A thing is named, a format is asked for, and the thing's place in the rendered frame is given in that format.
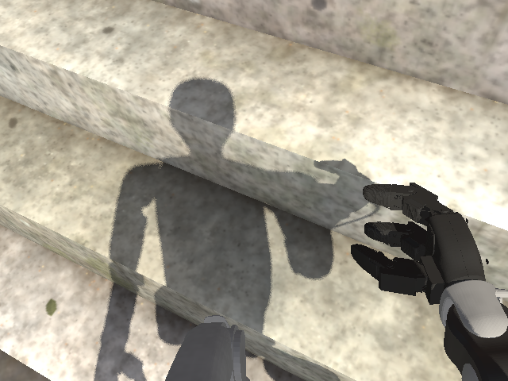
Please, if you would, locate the right robot forearm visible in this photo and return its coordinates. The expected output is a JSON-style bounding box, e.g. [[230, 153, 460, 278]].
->
[[439, 280, 508, 381]]

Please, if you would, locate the robot left thigh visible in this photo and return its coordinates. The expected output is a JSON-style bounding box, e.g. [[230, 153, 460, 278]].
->
[[165, 322, 246, 381]]

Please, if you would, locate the robot right hand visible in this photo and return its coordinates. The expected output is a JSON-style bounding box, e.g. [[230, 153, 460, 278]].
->
[[351, 183, 489, 305]]

